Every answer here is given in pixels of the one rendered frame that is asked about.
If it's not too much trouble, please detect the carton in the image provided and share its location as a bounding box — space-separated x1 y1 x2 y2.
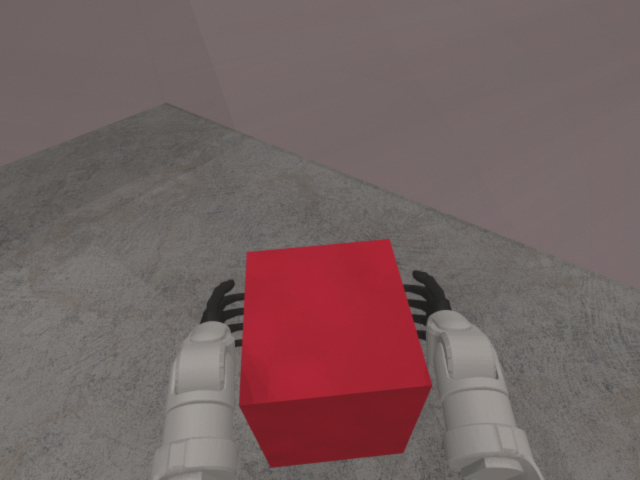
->
239 239 432 468

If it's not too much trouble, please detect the right robot forearm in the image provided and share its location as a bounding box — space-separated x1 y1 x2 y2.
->
426 310 544 480

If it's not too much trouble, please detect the right robot hand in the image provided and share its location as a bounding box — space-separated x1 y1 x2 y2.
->
403 270 452 341

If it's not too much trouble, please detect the left robot forearm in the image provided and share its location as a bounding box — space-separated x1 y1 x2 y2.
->
150 321 237 480

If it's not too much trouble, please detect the left robot hand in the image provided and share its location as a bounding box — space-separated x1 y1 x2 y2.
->
200 280 245 347

